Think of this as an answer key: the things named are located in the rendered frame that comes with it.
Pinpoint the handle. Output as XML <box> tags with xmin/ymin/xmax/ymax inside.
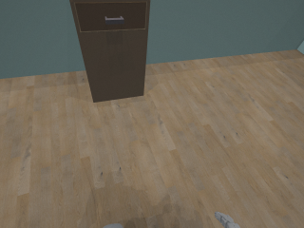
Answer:
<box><xmin>104</xmin><ymin>16</ymin><xmax>124</xmax><ymax>25</ymax></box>

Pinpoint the robot right hand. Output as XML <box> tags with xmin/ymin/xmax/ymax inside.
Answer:
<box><xmin>215</xmin><ymin>211</ymin><xmax>240</xmax><ymax>228</ymax></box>

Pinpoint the drawer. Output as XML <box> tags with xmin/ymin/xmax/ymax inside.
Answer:
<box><xmin>75</xmin><ymin>1</ymin><xmax>146</xmax><ymax>31</ymax></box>

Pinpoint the cabinet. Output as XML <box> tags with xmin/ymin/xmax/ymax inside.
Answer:
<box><xmin>69</xmin><ymin>0</ymin><xmax>151</xmax><ymax>103</ymax></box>

